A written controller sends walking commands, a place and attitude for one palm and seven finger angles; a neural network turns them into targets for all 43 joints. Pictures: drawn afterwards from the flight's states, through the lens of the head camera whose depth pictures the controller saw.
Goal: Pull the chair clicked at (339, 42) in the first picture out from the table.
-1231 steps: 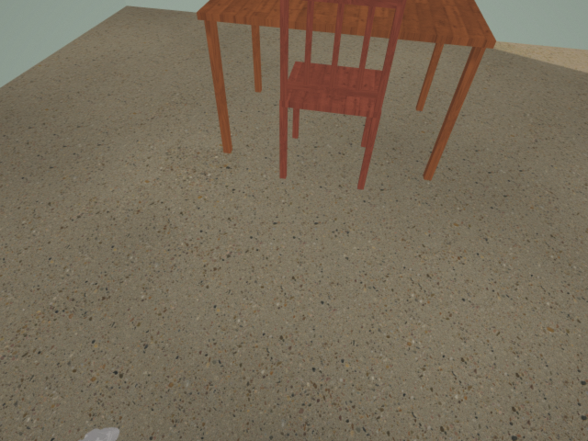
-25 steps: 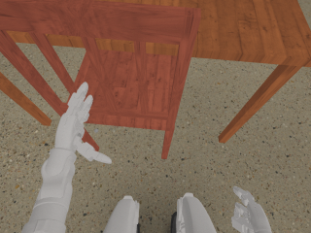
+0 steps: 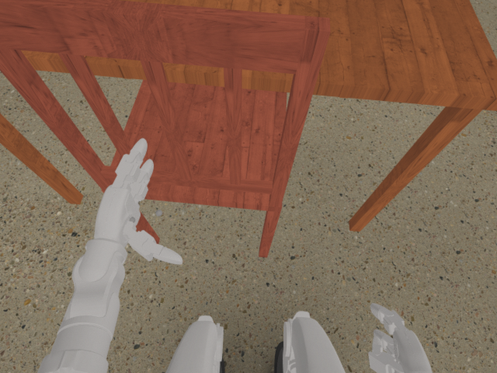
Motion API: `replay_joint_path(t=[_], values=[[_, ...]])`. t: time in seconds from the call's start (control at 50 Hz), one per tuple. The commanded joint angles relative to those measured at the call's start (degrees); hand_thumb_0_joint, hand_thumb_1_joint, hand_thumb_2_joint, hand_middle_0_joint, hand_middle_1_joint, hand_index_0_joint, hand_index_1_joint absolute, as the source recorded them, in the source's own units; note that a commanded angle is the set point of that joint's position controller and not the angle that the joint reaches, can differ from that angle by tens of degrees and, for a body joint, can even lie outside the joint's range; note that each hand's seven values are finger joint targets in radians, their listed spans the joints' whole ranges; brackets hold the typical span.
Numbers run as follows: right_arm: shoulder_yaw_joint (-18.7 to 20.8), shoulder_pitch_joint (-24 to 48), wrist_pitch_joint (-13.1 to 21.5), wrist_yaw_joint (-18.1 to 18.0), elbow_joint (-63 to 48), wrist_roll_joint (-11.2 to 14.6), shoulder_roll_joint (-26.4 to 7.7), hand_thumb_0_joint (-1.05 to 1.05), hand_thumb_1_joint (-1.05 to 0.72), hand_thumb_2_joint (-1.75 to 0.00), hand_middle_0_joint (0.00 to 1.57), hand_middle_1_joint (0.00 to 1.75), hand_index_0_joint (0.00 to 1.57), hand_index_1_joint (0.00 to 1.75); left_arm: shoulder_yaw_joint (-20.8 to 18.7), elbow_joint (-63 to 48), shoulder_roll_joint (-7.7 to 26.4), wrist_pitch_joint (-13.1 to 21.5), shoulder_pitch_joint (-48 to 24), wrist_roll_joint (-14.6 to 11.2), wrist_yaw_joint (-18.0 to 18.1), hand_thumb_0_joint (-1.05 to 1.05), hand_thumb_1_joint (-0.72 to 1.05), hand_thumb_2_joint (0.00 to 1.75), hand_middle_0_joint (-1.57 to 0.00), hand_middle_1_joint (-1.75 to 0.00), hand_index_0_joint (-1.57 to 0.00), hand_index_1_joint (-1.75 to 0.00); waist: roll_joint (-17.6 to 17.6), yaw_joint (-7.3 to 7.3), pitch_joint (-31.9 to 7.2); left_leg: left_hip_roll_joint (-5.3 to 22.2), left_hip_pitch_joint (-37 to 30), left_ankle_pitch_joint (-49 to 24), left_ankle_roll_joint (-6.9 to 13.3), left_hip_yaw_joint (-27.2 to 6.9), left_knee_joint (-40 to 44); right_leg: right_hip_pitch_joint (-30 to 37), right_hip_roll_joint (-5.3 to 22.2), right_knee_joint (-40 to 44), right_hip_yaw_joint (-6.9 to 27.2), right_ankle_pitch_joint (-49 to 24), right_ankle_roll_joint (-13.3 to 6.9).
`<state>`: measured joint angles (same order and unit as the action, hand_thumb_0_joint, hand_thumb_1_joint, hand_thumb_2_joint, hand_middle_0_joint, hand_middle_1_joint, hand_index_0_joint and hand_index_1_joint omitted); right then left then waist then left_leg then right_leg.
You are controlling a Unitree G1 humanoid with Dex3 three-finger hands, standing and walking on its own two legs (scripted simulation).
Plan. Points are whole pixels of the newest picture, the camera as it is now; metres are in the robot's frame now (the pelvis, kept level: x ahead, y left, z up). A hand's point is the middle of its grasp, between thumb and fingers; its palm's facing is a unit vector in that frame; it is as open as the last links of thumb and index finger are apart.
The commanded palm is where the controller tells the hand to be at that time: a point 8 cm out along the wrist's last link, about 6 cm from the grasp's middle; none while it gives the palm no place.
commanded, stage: aim the fingers beside a spindle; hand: left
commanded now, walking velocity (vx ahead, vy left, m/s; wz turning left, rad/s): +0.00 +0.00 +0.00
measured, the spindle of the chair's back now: (172, 131) +0.50 +0.15 +0.03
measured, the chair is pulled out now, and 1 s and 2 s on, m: -0.01 -0.01 -0.01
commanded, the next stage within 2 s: push the fingers through the gap in 1.46 s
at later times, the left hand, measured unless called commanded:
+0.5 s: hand (158, 214) +0.35 +0.15 +0.03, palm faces -0.09 -0.99 -0.06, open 16.9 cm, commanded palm +0.33 +0.20 +0.03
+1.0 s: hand (159, 215) +0.35 +0.15 +0.02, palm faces -0.09 -0.99 -0.06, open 16.9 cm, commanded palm +0.33 +0.20 +0.02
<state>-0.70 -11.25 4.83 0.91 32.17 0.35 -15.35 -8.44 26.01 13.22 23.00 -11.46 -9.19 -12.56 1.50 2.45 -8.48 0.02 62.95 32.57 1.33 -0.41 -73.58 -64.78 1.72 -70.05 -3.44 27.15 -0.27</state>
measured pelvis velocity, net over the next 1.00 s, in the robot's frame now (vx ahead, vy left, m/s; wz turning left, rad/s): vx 0.00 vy -0.01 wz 0.00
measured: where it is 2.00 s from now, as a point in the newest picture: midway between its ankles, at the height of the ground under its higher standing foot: outside the picture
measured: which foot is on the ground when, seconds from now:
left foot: down 0.00-1.00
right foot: down 0.00-1.00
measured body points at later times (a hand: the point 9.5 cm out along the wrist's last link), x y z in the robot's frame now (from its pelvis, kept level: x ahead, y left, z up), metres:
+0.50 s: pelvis +0.01 +0.00 +0.00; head +0.12 +0.01 +0.44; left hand +0.35 +0.20 +0.03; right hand +0.17 -0.25 -0.10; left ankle +0.02 +0.10 -0.62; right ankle +0.06 -0.12 -0.62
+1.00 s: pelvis +0.00 -0.01 +0.00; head +0.12 +0.00 +0.44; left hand +0.35 +0.21 +0.02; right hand +0.17 -0.25 -0.10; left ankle +0.02 +0.10 -0.62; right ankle +0.06 -0.12 -0.62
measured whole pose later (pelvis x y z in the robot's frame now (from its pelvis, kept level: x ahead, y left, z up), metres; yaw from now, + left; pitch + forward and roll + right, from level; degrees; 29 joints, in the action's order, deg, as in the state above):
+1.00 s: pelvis +0.00 -0.01 +0.00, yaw +0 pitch +22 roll -2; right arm -0.6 -11.0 4.7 1.0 32.0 0.4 -15.4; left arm -8.5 24.3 13.3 23.4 -9.2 -9.3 -12.7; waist 1.5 2.3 -8.3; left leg 0.2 62.1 32.9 0.8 -0.9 -73.3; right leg -64.0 1.5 -70.0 -3.8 27.7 -0.7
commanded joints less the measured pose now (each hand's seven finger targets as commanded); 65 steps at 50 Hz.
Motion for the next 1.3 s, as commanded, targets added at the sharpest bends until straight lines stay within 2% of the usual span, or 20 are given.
replay_joint_path(t=[0.0,0.06,0.12,0.16,0.18,0.2,0.22,0.28,0.38,0.48,0.58,0.68,0.76,0.86,0.94,1.0,1.04,1.06,1.16,1.28], values=[[4.07,-1.43,2.75,-0.49,-8.01,0.06,-8.62,0.0,-0.9,-0.9,0.2,0.3,0.2,0.3,-0.88,-17.63,5.78,4.63,-8.68,-1.4,-0.2,0.0,-0.5,0.3,-0.06,-0.08,-0.06,-0.08,1.29,0.28,-25.37,-0.79,-15.7,-19.04,-0.54,-2.78,11.42,16.54,-1.74,8.74,1.07,-10.84,-1.69],[3.92,-1.67,3.03,-0.47,-7.5,-0.41,-8.59,0.0,-0.9,-0.9,0.2,0.3,0.2,0.3,-2.76,-21.46,8.27,6.46,-9.05,-1.06,1.7,0.0,-0.5,0.3,-0.06,-0.08,-0.06,-0.08,2.07,0.13,-25.51,-0.7,-17.1,-21.62,-0.75,-3.24,11.14,16.36,-1.97,8.13,0.83,-12.07,-1.75],[3.67,-1.06,2.9,-0.14,-6.77,-0.51,-8.12,0.0,-0.9,-0.9,0.2,0.3,0.2,0.3,-0.87,-18.2,5.5,6.48,-8.04,-0.25,2.69,0.0,-0.5,0.3,-0.06,-0.08,-0.06,-0.08,0.63,1.09,-22.07,-0.81,-14.87,-18.75,-0.56,-3.0,11.02,15.16,-1.87,8.37,0.73,-10.38,-1.57],[3.74,-1.29,2.61,-0.28,-6.22,-0.39,-8.56,0.0,-0.9,-0.9,0.2,0.3,0.2,0.3,-2.58,-14.28,6.96,5.82,-7.66,0.53,2.77,0.0,-0.5,0.3,-0.06,-0.08,-0.06,-0.08,-0.29,1.14,-19.55,-0.86,-12.49,-15.96,-0.52,-2.85,11.06,14.18,-1.95,8.42,0.68,-8.29,-1.71],[3.64,-0.95,2.47,-0.2,-6.44,-0.31,-8.54,0.0,-0.9,-0.9,0.2,0.3,0.2,0.3,-0.94,-13.23,5.3,5.38,-7.46,0.69,2.36,0.0,-0.5,0.3,-0.06,-0.08,-0.06,-0.08,0.32,1.12,-18.99,-0.88,-12.41,-15.52,-0.61,-3.05,11.32,13.55,-1.84,8.32,0.57,-7.71,-1.83],[3.66,-0.84,2.35,-0.11,-6.6,-0.19,-8.5,0.0,-0.9,-0.9,0.2,0.3,0.2,0.3,0.54,-12.71,3.97,4.79,-8.07,0.7,1.83,0.0,-0.5,0.3,-0.06,-0.08,-0.06,-0.08,0.43,1.58,-19.01,-0.93,-12.42,-14.61,-0.48,-2.81,11.2,13.25,-1.76,8.68,0.63,-7.1,-1.75],[3.83,-0.93,2.24,-0.24,-6.6,-0.14,-8.75,0.0,-0.9,-0.9,0.2,0.3,0.2,0.3,-0.84,-12.81,5.36,4.53,-8.11,0.5,1.45,0.0,-0.5,0.3,-0.06,-0.08,-0.06,-0.08,0.85,0.89,-19.69,-0.93,-12.36,-14.87,-0.68,-2.84,11.29,13.84,-1.7,8.5,0.76,-7.31,-1.96],[3.89,-0.83,2.21,-0.27,-7.65,0.11,-8.57,0.0,-0.9,-0.9,0.2,0.3,0.2,0.3,1.14,-15.39,3.91,3.89,-7.57,-0.4,0.08,0.0,-0.5,0.3,-0.06,-0.08,-0.06,-0.08,1.32,0.83,-22.53,-0.91,-14.6,-17.35,-0.56,-2.78,11.29,15.37,-1.68,8.87,0.87,-9.43,-1.93],[3.72,-0.92,2.61,-0.69,-7.38,-0.24,-8.3,0.0,-0.9,-0.9,0.2,0.3,0.2,0.3,-3.26,-20.43,8.66,5.45,-9.26,-1.21,1.01,0.0,-0.5,0.3,-0.06,-0.08,-0.06,-0.08,0.99,0.47,-25.85,-1.02,-15.15,-19.97,-0.39,-2.67,10.6,18.31,-1.77,8.55,1.45,-12.71,-1.62],[3.51,-0.88,2.64,-0.6,-6.49,-0.29,-8.19,0.0,-0.9,-0.9,0.2,0.3,0.2,0.3,-3.9,-14.65,7.64,5.33,-8.0,-0.53,1.58,0.0,-0.5,0.3,-0.06,-0.08,-0.06,-0.08,0.39,0.62,-21.19,-1.14,-12.15,-16.88,-0.42,-2.35,10.78,16.54,-1.87,8.58,1.31,-10.21,-1.7],[3.8,-1.2,2.37,-0.47,-7.17,0.28,-8.54,0.0,-0.9,-0.9,0.2,0.3,0.2,0.3,0.0,-12.64,4.46,3.24,-6.59,-1.14,-1.42,0.0,-0.5,0.3,-0.06,-0.08,-0.06,-0.08,0.15,1.22,-21.86,-1.12,-12.24,-16.74,-0.21,-1.83,10.72,17.17,-1.69,9.52,1.56,-10.66,-1.67],[3.99,-1.35,2.98,-0.83,-7.5,0.02,-8.39,0.0,-0.9,-0.9,0.2,0.3,0.2,0.3,-2.34,-19.33,7.54,4.86,-8.59,-1.85,-0.79,0.0,-0.5,0.3,-0.06,-0.08,-0.06,-0.08,1.2,0.54,-25.64,-1.12,-14.7,-20.03,-0.2,-2.16,10.53,19.25,-1.68,9.13,1.88,-13.53,-1.63],[3.79,-1.4,3.29,-0.64,-6.68,-0.45,-8.22,0.0,-0.9,-0.9,0.2,0.3,0.2,0.3,-4.81,-19.2,9.35,6.34,-8.11,-1.12,1.68,0.0,-0.5,0.3,-0.06,-0.08,-0.06,-0.08,0.99,0.33,-24.07,-1.16,-13.93,-19.69,-0.26,-2.09,10.42,18.33,-1.85,8.65,1.61,-12.94,-1.59],[3.67,-1.0,2.68,-0.23,-6.63,-0.16,-8.47,0.0,-0.9,-0.9,0.2,0.3,0.2,0.3,-2.46,-12.42,6.4,4.92,-6.59,-0.1,1.18,0.0,-0.5,0.3,-0.06,-0.08,-0.06,-0.08,-0.34,1.02,-19.77,-1.27,-10.71,-14.56,-0.2,-1.78,10.87,16.35,-1.85,9.31,1.64,-8.51,-1.67],[3.86,-0.95,2.55,-0.5,-7.37,0.23,-8.5,0.0,-0.9,-0.9,0.2,0.3,0.2,0.3,-0.36,-13.68,4.96,4.14,-8.27,-0.84,-0.88,0.0,-0.5,0.3,-0.06,-0.08,-0.06,-0.08,-0.4,1.14,-21.86,-1.29,-11.41,-14.89,-0.06,-1.65,10.71,17.44,-1.64,9.62,2.03,-9.32,-1.67],[3.86,-0.91,2.92,-0.71,-7.58,0.1,-8.41,0.0,-0.9,-0.9,0.2,0.3,0.2,0.3,-0.98,-17.86,6.51,4.93,-9.01,-1.34,-0.69,0.0,-0.5,0.3,-0.06,-0.08,-0.06,-0.08,2.04,0.65,-24.09,-1.19,-14.16,-17.22,-0.22,-2.07,10.81,17.78,-1.68,9.41,1.89,-10.58,-1.81],[3.77,-1.03,3.18,-0.86,-7.02,-0.15,-8.34,0.0,-0.9,-0.9,0.2,0.3,0.2,0.3,-1.32,-18.69,6.81,5.69,-11.15,-1.32,0.3,0.0,-0.5,0.3,-0.06,-0.08,-0.06,-0.08,0.46,1.19,-23.89,-1.13,-13.97,-17.21,-0.1,-2.44,10.59,17.47,-1.73,9.29,1.81,-10.56,-1.55],[3.78,-1.22,3.25,-0.96,-6.86,-0.27,-8.53,0.0,-0.9,-0.9,0.2,0.3,0.2,0.3,-3.5,-18.25,8.71,5.95,-10.58,-1.17,0.97,0.0,-0.5,0.3,-0.06,-0.08,-0.06,-0.08,0.0,0.87,-23.72,-1.09,-13.38,-16.9,-0.09,-2.5,10.44,17.1,-1.93,8.96,1.7,-9.97,-1.54],[3.48,-1.14,2.94,-0.83,-6.06,-0.35,-8.47,0.0,-0.9,-0.9,0.2,0.3,0.2,0.3,-4.85,-12.13,9.1,5.5,-10.91,0.19,2.01,0.0,-0.5,0.3,-0.06,-0.08,-0.06,-0.08,-0.13,0.81,-20.93,-1.42,-10.1,-13.92,-0.11,-1.95,10.47,16.44,-1.78,8.95,1.99,-7.67,-1.64],[3.79,-1.22,2.52,-0.51,-7.48,0.1,-8.46,0.0,-0.9,-0.9,0.2,0.3,0.2,0.3,-1.33,-13.33,5.86,3.69,-8.74,-1.03,-1.06,0.0,-0.5,0.3,-0.06,-0.08,-0.06,-0.08,0.69,0.64,-24.37,-1.25,-12.62,-17.52,-0.18,-1.6,10.6,18.63,-1.63,9.2,2.1,-11.76,-1.72]])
